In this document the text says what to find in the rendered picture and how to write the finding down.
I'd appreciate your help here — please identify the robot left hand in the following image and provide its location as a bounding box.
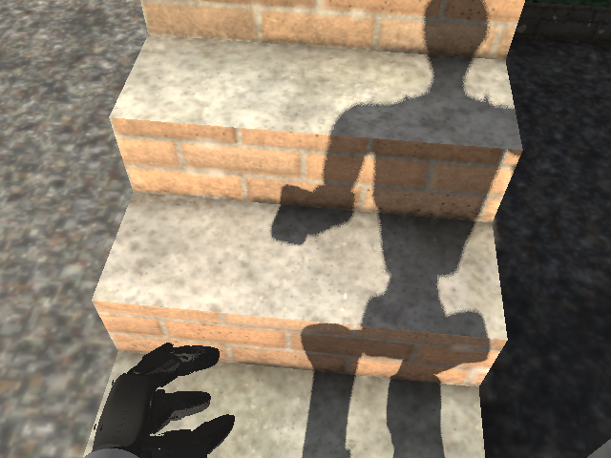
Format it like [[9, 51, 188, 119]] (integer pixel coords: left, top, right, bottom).
[[92, 343, 235, 458]]

